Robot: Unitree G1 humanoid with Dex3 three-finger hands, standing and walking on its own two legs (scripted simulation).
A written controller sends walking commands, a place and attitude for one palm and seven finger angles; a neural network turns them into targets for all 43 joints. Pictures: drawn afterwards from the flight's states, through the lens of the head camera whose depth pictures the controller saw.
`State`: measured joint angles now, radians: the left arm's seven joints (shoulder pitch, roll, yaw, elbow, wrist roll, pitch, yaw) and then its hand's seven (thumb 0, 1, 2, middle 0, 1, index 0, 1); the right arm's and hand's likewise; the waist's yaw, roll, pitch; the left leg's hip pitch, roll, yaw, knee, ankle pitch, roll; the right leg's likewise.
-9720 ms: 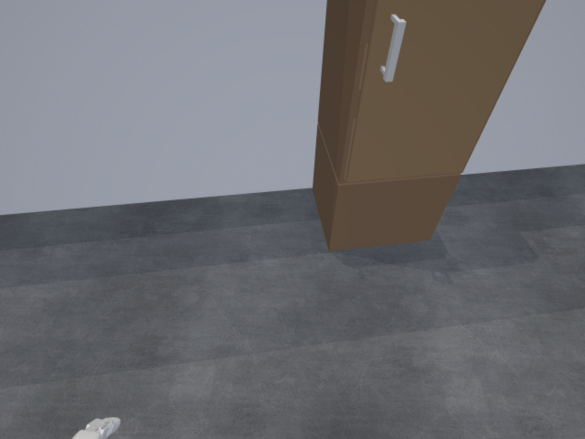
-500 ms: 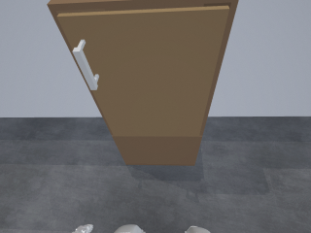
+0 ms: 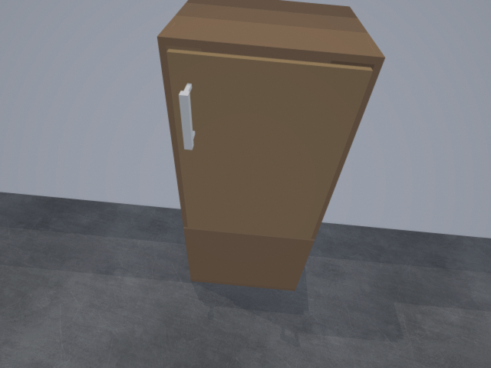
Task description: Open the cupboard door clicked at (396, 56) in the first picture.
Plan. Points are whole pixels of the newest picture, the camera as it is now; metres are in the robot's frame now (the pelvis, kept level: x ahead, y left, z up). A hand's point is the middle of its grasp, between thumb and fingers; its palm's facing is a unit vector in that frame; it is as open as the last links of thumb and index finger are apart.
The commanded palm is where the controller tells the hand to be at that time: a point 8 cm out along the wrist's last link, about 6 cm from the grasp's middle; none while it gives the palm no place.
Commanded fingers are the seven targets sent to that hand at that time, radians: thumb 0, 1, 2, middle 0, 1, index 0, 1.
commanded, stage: come to a stop and stand still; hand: left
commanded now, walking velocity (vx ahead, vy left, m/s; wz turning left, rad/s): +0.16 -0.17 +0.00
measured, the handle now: (188, 117) +0.61 +0.17 +0.10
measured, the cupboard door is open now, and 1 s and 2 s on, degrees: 0 0 0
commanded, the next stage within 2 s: look again from close up in 0.16 s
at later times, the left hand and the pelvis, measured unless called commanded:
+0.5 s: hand out of the picture +0.05 +0.12 -0.19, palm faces +0.01 -0.97 -0.23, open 7.3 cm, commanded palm none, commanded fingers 0.00 0.90 0.90 -0.20 -0.30 -0.20 -0.30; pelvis +0.02 -0.05 -0.02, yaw +0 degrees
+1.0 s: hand out of the picture +0.15 +0.13 -0.06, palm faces +0.26 -0.94 -0.23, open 7.4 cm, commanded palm +0.13 +0.16 -0.06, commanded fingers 0.00 0.67 0.80 -0.22 -0.45 -0.22 -0.45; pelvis +0.01 -0.06 -0.02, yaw +1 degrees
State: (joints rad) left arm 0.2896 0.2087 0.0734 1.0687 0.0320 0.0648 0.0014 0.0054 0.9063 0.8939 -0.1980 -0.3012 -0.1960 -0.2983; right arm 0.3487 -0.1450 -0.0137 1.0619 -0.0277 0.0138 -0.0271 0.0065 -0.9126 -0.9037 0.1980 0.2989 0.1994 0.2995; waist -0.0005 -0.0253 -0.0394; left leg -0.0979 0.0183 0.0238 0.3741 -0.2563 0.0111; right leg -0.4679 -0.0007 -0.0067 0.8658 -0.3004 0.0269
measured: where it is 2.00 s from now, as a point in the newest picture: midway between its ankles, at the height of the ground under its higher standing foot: outside the picture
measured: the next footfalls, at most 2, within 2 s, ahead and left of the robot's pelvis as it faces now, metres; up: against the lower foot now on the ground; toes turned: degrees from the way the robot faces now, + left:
right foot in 0.30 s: +0.04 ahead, -0.14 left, +0.00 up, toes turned -5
left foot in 0.48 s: +0.06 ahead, +0.05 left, +0.00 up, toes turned +2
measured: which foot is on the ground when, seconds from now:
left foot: down 0.00-0.30, up 0.32-0.46, down 0.48-1.00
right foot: up 0.00-0.28, down 0.30-1.00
